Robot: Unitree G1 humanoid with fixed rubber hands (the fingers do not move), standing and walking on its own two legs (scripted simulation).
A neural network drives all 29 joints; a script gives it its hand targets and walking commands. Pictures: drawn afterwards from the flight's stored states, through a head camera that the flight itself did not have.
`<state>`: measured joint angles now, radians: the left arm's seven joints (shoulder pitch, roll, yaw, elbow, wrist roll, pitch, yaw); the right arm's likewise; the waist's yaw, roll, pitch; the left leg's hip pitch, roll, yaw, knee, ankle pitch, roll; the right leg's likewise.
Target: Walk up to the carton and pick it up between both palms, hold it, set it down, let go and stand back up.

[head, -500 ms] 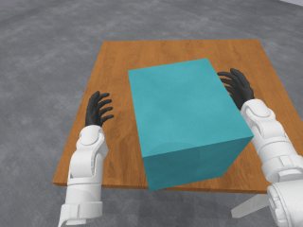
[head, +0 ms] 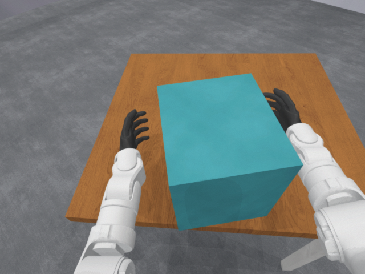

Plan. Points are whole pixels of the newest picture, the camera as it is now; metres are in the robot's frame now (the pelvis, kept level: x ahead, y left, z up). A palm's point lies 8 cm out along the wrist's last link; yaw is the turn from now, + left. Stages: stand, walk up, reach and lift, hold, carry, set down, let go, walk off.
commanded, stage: reach and lift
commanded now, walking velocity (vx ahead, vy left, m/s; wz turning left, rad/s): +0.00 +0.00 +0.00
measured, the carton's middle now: (214, 153) +0.39 +0.00 +0.04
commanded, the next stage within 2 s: none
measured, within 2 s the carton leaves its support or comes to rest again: neither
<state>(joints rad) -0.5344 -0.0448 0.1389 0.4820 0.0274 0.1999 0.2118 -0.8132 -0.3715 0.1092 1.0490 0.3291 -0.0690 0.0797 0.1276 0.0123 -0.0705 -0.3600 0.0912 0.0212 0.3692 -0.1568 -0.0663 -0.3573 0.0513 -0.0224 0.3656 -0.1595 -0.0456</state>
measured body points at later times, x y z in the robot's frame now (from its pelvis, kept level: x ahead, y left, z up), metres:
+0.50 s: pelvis +0.00 +0.00 +0.00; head +0.04 -0.01 +0.45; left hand +0.39 +0.16 +0.08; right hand +0.45 -0.15 +0.09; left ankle +0.01 +0.16 -0.74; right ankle +0.01 -0.09 -0.74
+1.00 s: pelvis +0.00 -0.01 +0.00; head +0.05 -0.01 +0.45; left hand +0.39 +0.16 +0.08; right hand +0.45 -0.14 +0.09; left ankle +0.01 +0.16 -0.74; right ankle +0.01 -0.09 -0.74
